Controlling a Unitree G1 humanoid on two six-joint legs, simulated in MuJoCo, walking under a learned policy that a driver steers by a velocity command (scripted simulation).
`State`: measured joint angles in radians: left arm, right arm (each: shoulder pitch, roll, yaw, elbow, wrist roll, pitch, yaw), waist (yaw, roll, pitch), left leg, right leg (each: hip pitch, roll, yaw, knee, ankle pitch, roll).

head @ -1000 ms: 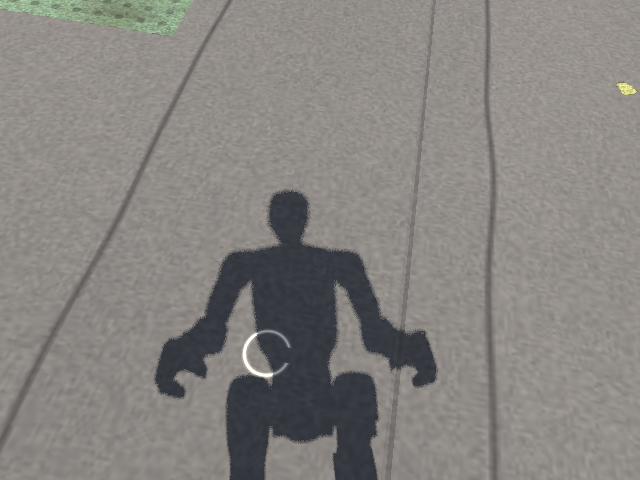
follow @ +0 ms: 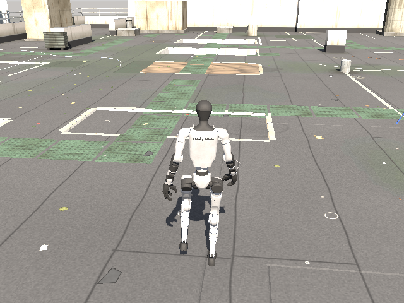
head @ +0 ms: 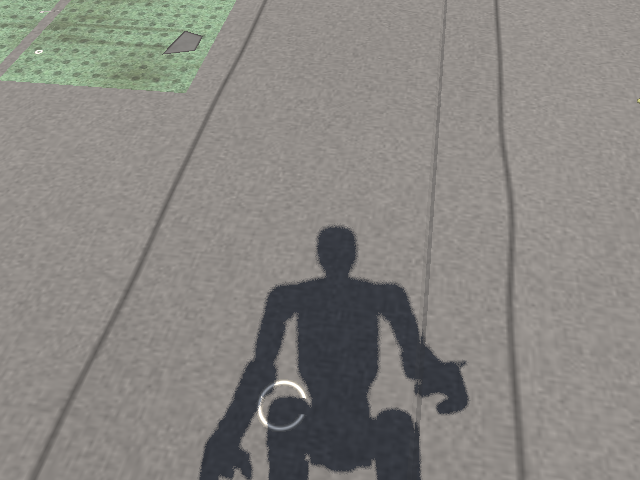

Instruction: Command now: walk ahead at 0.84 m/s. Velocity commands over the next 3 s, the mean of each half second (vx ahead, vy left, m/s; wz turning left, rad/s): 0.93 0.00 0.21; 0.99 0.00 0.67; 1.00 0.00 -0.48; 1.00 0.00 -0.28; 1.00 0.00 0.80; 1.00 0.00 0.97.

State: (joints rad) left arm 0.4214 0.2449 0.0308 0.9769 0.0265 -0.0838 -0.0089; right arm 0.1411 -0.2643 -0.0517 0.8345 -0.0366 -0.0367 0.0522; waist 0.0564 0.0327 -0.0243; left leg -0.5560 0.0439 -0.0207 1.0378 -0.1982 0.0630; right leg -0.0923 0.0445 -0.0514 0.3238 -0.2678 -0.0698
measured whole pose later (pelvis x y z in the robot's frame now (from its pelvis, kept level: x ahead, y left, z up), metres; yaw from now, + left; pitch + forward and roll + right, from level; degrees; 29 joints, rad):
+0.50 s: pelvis +0.38 +0.08 -0.01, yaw +8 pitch +0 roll +2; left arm 0.16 0.25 0.03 0.84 0.06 -0.11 -0.02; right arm 0.41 -0.28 -0.07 0.98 -0.02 -0.05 0.01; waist -0.03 -0.02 0.03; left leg -0.21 -0.16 0.01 0.43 -0.23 0.14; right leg -0.53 -0.10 0.06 1.21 -0.26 -0.04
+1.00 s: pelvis +0.83 +0.15 -0.01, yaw +28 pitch +2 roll -2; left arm 0.44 0.31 0.06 0.92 0.03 -0.11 -0.01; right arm 0.10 -0.35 -0.06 0.72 -0.05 -0.04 0.05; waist 0.06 0.05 -0.01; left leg -0.67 0.02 -0.06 1.10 -0.22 0.09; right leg -0.08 0.01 -0.10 0.33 -0.28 0.01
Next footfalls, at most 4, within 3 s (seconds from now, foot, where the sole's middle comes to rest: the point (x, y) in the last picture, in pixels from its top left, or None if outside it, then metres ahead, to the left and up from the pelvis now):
0.30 left None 0.41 0.13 -0.78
0.76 right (357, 339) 0.86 0.02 -0.78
1.18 left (211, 263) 1.10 0.42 -0.78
1.62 right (246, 156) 1.55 0.39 -0.78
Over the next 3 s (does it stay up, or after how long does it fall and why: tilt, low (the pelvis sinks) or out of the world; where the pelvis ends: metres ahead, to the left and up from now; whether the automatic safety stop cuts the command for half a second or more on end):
stays up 2.55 0.77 -0.05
